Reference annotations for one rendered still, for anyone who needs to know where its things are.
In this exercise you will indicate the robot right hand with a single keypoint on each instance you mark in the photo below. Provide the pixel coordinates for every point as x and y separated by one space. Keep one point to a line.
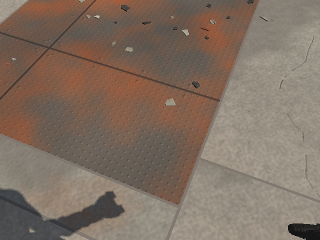
305 231

